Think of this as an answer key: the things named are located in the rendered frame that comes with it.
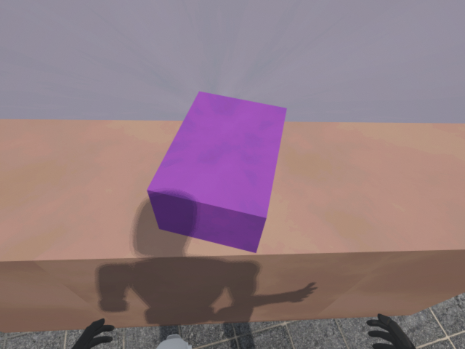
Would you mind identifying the pedestal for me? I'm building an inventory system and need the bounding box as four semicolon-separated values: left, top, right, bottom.
0;119;465;333

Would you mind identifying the carton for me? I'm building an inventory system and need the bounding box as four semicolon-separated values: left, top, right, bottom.
147;92;287;253

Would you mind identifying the right robot hand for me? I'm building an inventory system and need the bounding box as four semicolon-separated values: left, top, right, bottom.
366;313;416;349

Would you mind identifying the left robot hand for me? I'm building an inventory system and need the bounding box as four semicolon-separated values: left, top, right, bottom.
71;318;115;349

